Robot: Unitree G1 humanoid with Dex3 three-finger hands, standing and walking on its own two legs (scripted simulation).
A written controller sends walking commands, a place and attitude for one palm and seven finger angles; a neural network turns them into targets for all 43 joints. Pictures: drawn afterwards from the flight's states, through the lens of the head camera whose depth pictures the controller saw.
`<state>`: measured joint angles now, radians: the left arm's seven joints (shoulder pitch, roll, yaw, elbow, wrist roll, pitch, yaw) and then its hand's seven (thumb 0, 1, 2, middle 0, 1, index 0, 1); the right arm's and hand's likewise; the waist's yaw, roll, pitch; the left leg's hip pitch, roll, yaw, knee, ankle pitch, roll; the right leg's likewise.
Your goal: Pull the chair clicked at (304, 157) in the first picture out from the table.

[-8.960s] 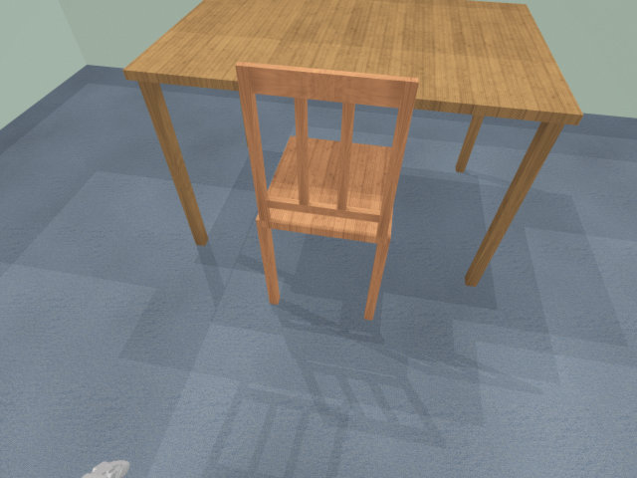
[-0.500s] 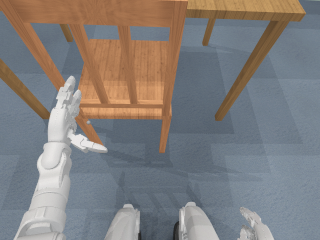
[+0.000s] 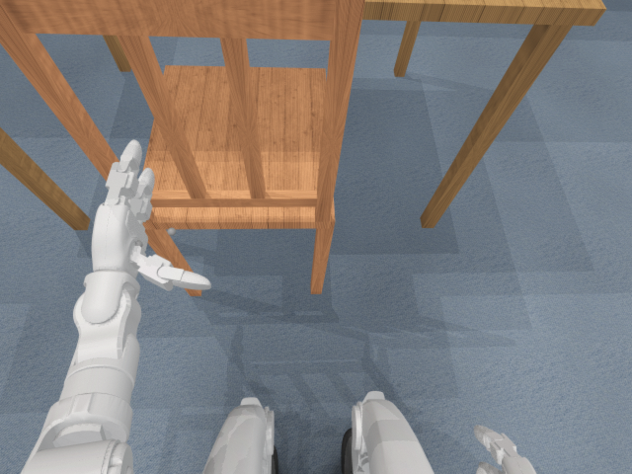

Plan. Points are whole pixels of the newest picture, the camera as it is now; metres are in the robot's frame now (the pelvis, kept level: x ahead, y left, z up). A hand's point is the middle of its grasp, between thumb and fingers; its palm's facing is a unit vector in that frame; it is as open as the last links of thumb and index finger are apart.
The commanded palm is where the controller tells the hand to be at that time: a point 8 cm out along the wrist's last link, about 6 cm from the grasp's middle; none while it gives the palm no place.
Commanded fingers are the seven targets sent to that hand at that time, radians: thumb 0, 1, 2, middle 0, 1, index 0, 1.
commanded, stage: aim the fingers beside a spindle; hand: left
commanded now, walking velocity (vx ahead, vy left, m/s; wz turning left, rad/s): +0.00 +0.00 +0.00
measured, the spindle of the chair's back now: (173, 133) +0.55 +0.20 +0.03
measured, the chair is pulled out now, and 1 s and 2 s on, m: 0.00 0.00 0.00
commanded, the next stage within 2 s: push the fingers through the gap in 0.20 s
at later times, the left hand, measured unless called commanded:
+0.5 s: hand (174, 224) +0.41 +0.18 +0.02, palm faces +0.02 -1.00 -0.04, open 17.0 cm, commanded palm +0.39 +0.23 +0.02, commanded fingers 0.00 -0.50 0.30 -0.06 -0.08 -0.06 -0.08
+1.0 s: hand (185, 185) +0.47 +0.17 +0.02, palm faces +0.03 -1.00 -0.04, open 17.0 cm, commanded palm +0.44 +0.22 +0.02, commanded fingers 0.00 -0.50 0.30 -0.06 -0.08 -0.06 -0.08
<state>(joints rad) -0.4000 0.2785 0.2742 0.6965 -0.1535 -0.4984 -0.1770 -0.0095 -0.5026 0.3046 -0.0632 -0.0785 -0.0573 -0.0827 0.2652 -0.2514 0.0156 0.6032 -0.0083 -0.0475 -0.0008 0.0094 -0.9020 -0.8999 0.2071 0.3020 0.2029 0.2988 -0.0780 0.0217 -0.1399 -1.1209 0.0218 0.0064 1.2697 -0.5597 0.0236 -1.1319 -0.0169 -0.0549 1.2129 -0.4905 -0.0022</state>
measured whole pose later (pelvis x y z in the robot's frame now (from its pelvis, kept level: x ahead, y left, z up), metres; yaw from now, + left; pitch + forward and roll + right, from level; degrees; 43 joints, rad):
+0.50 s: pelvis +0.00 +0.00 +0.00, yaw +1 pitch +24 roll -2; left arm -0.46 0.29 0.26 0.75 -0.15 -0.49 -0.19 -0.01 -0.50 0.30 -0.06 -0.08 -0.06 -0.08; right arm 0.23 -0.25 0.02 0.60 -0.01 -0.05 -0.01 0.01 -0.90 -0.90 0.21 0.30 0.20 0.30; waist -0.07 0.02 -0.14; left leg -1.13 0.02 -0.01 1.28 -0.57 0.02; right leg -1.14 -0.02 -0.07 1.23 -0.50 -0.01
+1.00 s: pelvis +0.00 +0.00 -0.01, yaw +0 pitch +26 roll -3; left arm -0.68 0.36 0.34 0.95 -0.10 -0.51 -0.17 -0.01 -0.50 0.30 -0.06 -0.08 -0.06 -0.08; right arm 0.30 -0.26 0.02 0.63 -0.03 0.00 0.01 0.01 -0.90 -0.90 0.21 0.30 0.20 0.30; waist -0.13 0.03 -0.14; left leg -1.19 0.03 0.00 1.30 -0.56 0.02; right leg -1.19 -0.01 -0.06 1.23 -0.49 0.00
